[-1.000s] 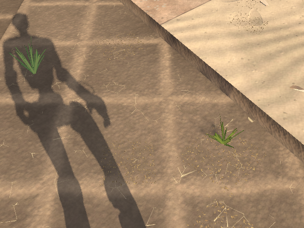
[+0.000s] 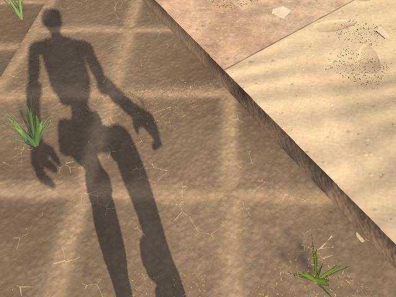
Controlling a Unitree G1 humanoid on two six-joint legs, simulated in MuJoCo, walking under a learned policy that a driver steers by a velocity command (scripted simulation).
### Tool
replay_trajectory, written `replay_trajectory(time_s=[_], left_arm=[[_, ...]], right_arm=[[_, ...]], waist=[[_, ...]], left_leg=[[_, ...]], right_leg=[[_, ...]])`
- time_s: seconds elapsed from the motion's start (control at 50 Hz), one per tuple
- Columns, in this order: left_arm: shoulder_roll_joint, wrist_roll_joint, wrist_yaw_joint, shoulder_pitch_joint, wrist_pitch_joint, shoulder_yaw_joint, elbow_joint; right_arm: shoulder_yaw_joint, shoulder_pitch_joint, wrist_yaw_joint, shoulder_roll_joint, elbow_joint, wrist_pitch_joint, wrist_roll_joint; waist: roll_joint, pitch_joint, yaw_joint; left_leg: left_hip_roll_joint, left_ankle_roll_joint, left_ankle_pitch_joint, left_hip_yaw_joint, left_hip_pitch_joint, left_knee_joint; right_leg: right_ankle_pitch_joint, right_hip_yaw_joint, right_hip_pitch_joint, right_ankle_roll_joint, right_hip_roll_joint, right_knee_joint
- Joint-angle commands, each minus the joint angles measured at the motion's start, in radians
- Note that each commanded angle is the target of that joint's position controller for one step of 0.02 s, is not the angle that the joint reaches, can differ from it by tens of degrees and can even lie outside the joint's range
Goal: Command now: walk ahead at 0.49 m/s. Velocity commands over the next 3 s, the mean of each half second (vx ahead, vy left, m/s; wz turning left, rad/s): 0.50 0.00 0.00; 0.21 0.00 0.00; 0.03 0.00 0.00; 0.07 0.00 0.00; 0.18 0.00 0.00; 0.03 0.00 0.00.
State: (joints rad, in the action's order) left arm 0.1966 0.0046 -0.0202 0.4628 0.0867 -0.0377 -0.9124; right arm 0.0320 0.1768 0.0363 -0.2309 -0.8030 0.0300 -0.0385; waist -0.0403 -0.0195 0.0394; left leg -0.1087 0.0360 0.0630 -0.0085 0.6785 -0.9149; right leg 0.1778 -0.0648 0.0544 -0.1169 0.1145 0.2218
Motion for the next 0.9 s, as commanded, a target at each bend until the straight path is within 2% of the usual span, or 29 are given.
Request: replay_trajectory(time_s=[0.02, 0.12, 0.18, 0.22, 0.24, 0.26, 0.28, 0.3, 0.32, 0.34, 0.36, 0.38, 0.4, 0.44, 0.5, 0.52, 0.56, 0.62, 0.68, 0.72, 0.74, 0.76, 0.78, 0.8, 0.82, 0.84, 0.86, 0.9], left_arm=[[0.115, -0.004, 0.007, 0.043, 0.017, -0.019, 0.027], [0.115, 0.011, 0.025, 0.127, 0.012, -0.011, -0.026], [0.133, 0.020, 0.036, 0.122, 0.007, -0.012, -0.049], [0.152, 0.021, 0.039, 0.085, 0.006, -0.015, -0.055], [0.160, 0.018, 0.037, 0.067, 0.003, -0.016, -0.058], [0.154, 0.010, 0.036, 0.048, 0.006, -0.011, -0.044], [0.054, -0.031, 0.025, 0.127, 0.009, 0.012, -0.008], [0.117, -0.014, 0.027, 0.135, 0.007, -0.008, -0.030], [0.143, 0.002, 0.027, 0.029, 0.006, -0.020, -0.001], [0.128, 0.007, 0.021, -0.035, 0.012, -0.015, 0.016], [0.111, 0.012, 0.017, -0.057, 0.006, -0.015, 0.016], [0.098, 0.028, 0.012, -0.047, -0.009, -0.014, 0.013], [0.073, 0.035, 0.004, -0.026, -0.023, -0.010, 0.000], [0.058, 0.037, -0.007, -0.044, -0.037, -0.010, 0.006], [0.065, 0.034, -0.012, -0.184, -0.045, -0.011, 0.049], [0.064, 0.032, -0.011, -0.228, -0.044, -0.009, 0.061], [0.042, 0.023, -0.006, -0.288, -0.039, 0.003, 0.073], [0.028, 0.014, 0.005, -0.347, -0.035, 0.015, 0.071], [0.054, 0.018, 0.019, -0.344, -0.028, 0.011, 0.059], [0.080, 0.025, 0.030, -0.235, -0.014, -0.001, 0.011], [0.092, 0.033, 0.036, -0.145, 0.003, -0.007, -0.026], [0.153, 0.047, 0.042, -0.044, 0.019, -0.020, -0.052], [0.200, 0.043, 0.040, 0.002, 0.010, -0.032, -0.061], [0.145, -0.003, 0.031, -0.019, -0.004, -0.021, -0.050], [0.122, -0.012, 0.031, -0.106, -0.012, -0.013, -0.038], [0.082, -0.005, 0.036, -0.182, -0.018, 0.000, -0.033], [0.057, -0.001, 0.045, -0.217, -0.021, 0.009, -0.035], [0.046, 0.009, 0.053, -0.238, -0.027, 0.016, -0.052]], right_arm=[[0.002, -0.106, 0.003, -0.033, 0.072, 0.010, 0.005], [-0.004, -0.251, 0.004, -0.027, 0.104, 0.017, 0.010], [-0.001, -0.263, 0.001, -0.035, 0.111, 0.027, 0.013], [0.011, -0.142, -0.012, -0.055, 0.071, 0.036, 0.011], [0.024, 0.011, -0.023, -0.077, 0.019, 0.044, 0.009], [0.043, 0.193, -0.036, -0.127, -0.031, 0.054, -0.011], [0.074, 0.328, -0.046, -0.243, -0.045, 0.056, -0.040], [0.072, 0.303, -0.032, -0.205, -0.054, 0.042, 0.001], [0.061, 0.196, -0.029, -0.166, -0.052, 0.038, 0.023], [0.048, 0.118, -0.024, -0.110, -0.043, 0.044, 0.026], [0.038, 0.086, -0.022, -0.076, -0.047, 0.051, 0.023], [0.030, 0.082, -0.025, -0.049, -0.063, 0.057, 0.026], [0.025, 0.094, -0.026, -0.038, -0.077, 0.063, 0.024], [0.029, 0.145, -0.025, -0.053, -0.109, 0.078, 0.030], [0.030, 0.201, -0.024, -0.071, -0.141, 0.082, 0.031], [0.026, 0.213, -0.025, -0.064, -0.149, 0.081, 0.031], [0.018, 0.233, -0.026, -0.059, -0.165, 0.080, 0.030], [0.011, 0.291, -0.034, -0.066, -0.197, 0.075, 0.028], [0.006, 0.291, -0.048, -0.066, -0.217, 0.064, 0.020], [0.009, 0.267, -0.059, -0.074, -0.224, 0.060, 0.020], [0.009, 0.264, -0.060, -0.075, -0.229, 0.058, 0.029], [0.004, 0.293, -0.065, -0.059, -0.214, 0.062, 0.039], [-0.020, 0.477, -0.064, 0.055, -0.241, 0.050, 0.083], [0.001, 0.451, -0.070, -0.028, -0.271, 0.027, 0.067], [0.011, 0.359, -0.067, -0.047, -0.251, 0.016, 0.035], [0.009, 0.289, -0.062, -0.025, -0.241, 0.009, 0.014], [0.009, 0.258, -0.058, -0.009, -0.239, 0.000, 0.006], [0.000, 0.294, -0.056, 0.032, -0.266, -0.026, 0.002]], waist=[[0.076, -0.070, -0.001], [0.088, -0.089, 0.043], [0.101, -0.089, 0.024], [0.120, -0.025, -0.038], [0.108, 0.058, -0.105], [0.090, 0.164, -0.180], [-0.112, 0.334, -0.171], [-0.095, 0.367, -0.158], [-0.032, 0.177, -0.112], [0.002, 0.081, -0.088], [0.013, 0.023, -0.057], [-0.002, -0.004, -0.026], [-0.011, -0.004, -0.011], [-0.008, -0.013, 0.002], [-0.010, -0.057, -0.014], [-0.006, -0.074, -0.020], [-0.010, -0.073, -0.029], [-0.040, -0.039, -0.063], [-0.061, -0.031, -0.057], [-0.047, -0.004, -0.009], [-0.002, 0.030, 0.032], [0.069, 0.132, 0.042], [0.271, 0.315, -0.008], [0.167, 0.364, 0.013], [0.121, 0.239, -0.009], [0.096, 0.134, -0.029], [0.096, 0.069, -0.052], [0.120, 0.057, -0.089]], left_leg=[[0.010, -0.015, -0.107, -0.026, 0.037, 0.120], [0.053, 0.002, -0.089, -0.062, 0.033, 0.277], [0.085, 0.041, 0.014, -0.073, -0.026, 0.342], [0.147, 0.080, 0.093, -0.098, -0.226, 0.387], [0.173, 0.108, 0.068, -0.106, -0.412, 0.444], [0.075, 0.153, 0.075, -0.004, -0.692, 0.442], [-0.251, 0.280, 0.175, 0.448, -1.038, 0.455], [-0.324, 0.332, 0.170, 0.726, -1.038, 0.594], [-0.266, 0.292, 0.201, 0.556, -0.883, 0.625], [-0.228, 0.264, 0.140, 0.433, -0.736, 0.669], [-0.177, 0.225, 0.079, 0.341, -0.633, 0.703], [-0.134, 0.195, 0.031, 0.270, -0.554, 0.728], [-0.114, 0.185, -0.008, 0.227, -0.517, 0.746], [-0.095, 0.191, -0.098, 0.173, -0.500, 0.768], [-0.069, 0.183, -0.133, 0.114, -0.514, 0.802], [-0.057, 0.176, -0.243, 0.088, -0.517, 0.792], [-0.027, 0.148, -0.494, 0.016, -0.511, 0.744], [-0.019, 0.115, -0.608, -0.015, -0.566, 0.688], [-0.054, 0.119, -0.625, 0.012, -0.644, 0.610], [-0.058, 0.103, -0.650, 0.033, -0.679, 0.485], [-0.020, 0.080, -0.573, 0.014, -0.665, 0.353], [0.024, 0.052, -0.289, -0.008, -0.544, 0.178], [0.154, 0.018, 0.439, -0.054, -0.332, -0.139], [0.178, 0.009, 0.599, 0.030, -0.300, -0.232], [0.147, 0.000, 0.553, 0.055, -0.276, -0.248], [0.123, -0.006, 0.498, 0.057, -0.271, -0.207], [0.098, -0.015, 0.454, 0.061, -0.305, -0.142], [0.100, -0.029, 0.401, 0.030, -0.425, -0.029]], right_leg=[[-0.234, 0.169, 0.021, -0.069, -0.269, -0.120], [-0.408, 0.153, -0.127, -0.071, -0.292, -0.061], [-0.574, 0.149, -0.199, -0.075, -0.322, 0.008], [-0.851, 0.124, -0.188, -0.050, -0.315, 0.155], [-0.894, 0.098, -0.156, -0.034, -0.291, 0.320], [-0.694, 0.079, 0.021, -0.019, -0.263, 0.544], [-0.163, 0.003, 0.382, 0.032, -0.126, 0.951], [0.329, 0.088, 0.538, 0.026, -0.037, 1.123], [0.230, 0.128, 0.607, 0.018, -0.109, 1.127], [0.156, 0.123, 0.591, 0.017, -0.145, 1.069], [0.123, 0.116, 0.552, 0.020, -0.176, 1.007], [0.110, 0.112, 0.503, 0.032, -0.194, 0.961], [0.100, 0.103, 0.466, 0.042, -0.197, 0.939], [0.067, 0.081, 0.479, 0.057, -0.203, 0.906], [-0.050, 0.053, 0.579, 0.079, -0.227, 0.794], [-0.086, 0.039, 0.588, 0.087, -0.224, 0.734], [-0.145, 0.005, 0.524, 0.094, -0.196, 0.588], [-0.217, -0.028, 0.433, 0.083, -0.143, 0.452], [-0.166, -0.004, 0.388, 0.054, -0.125, 0.384], [-0.138, 0.008, 0.277, 0.025, -0.098, 0.287], [-0.278, 0.012, 0.159, 0.011, -0.104, 0.176], [-0.712, 0.129, -0.054, -0.016, -0.256, 0.243], [-1.135, 0.391, -0.327, -0.217, -0.535, 0.310], [-1.052, 0.451, -0.267, -0.266, -0.541, 0.255], [-0.852, 0.381, -0.126, -0.241, -0.492, 0.182], [-0.677, 0.335, -0.004, -0.201, -0.446, 0.123], [-0.603, 0.273, 0.101, -0.161, -0.404, 0.079], [-0.496, 0.190, 0.220, -0.110, -0.334, 0.048]])
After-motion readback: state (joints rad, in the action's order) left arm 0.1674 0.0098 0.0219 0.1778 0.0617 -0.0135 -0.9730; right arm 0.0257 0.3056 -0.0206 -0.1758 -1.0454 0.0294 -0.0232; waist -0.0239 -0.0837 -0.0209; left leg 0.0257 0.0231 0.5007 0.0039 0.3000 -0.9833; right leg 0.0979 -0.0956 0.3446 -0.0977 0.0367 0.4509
